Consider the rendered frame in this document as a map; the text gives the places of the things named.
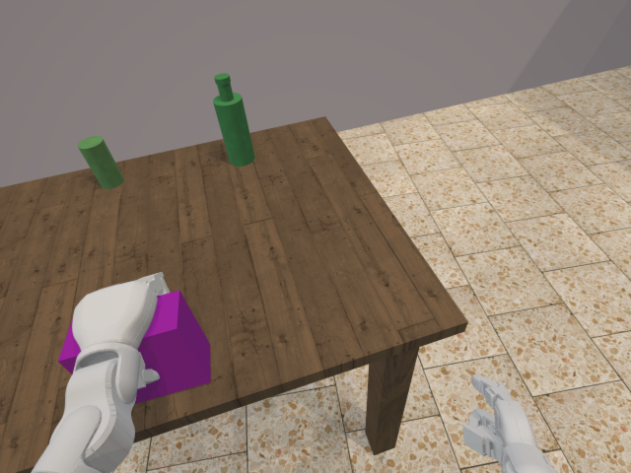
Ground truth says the sponge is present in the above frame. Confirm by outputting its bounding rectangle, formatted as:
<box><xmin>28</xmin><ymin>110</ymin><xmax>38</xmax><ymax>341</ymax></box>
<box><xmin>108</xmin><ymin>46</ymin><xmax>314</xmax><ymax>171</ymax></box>
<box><xmin>58</xmin><ymin>291</ymin><xmax>211</xmax><ymax>404</ymax></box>

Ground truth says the robot left forearm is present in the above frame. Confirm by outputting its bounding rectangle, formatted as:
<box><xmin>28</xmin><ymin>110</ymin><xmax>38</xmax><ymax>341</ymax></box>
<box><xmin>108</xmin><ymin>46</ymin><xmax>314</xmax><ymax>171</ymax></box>
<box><xmin>31</xmin><ymin>342</ymin><xmax>141</xmax><ymax>473</ymax></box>

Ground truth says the robot left hand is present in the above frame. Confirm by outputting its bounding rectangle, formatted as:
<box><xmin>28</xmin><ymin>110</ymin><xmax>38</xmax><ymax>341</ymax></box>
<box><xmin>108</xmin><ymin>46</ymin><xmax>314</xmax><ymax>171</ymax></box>
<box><xmin>72</xmin><ymin>272</ymin><xmax>170</xmax><ymax>389</ymax></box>

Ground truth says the table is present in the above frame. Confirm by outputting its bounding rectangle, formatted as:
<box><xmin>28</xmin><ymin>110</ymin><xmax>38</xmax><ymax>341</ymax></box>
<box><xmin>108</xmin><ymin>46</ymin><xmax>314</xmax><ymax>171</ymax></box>
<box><xmin>0</xmin><ymin>117</ymin><xmax>468</xmax><ymax>473</ymax></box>

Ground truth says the robot right forearm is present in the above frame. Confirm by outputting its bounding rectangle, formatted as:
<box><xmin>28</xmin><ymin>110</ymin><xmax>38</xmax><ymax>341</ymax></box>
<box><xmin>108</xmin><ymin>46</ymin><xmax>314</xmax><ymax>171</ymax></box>
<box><xmin>501</xmin><ymin>442</ymin><xmax>558</xmax><ymax>473</ymax></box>

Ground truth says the robot right hand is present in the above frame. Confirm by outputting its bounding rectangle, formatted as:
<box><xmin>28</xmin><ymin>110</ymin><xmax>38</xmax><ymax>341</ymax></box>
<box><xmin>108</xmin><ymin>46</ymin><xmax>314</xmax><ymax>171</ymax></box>
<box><xmin>463</xmin><ymin>374</ymin><xmax>538</xmax><ymax>463</ymax></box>

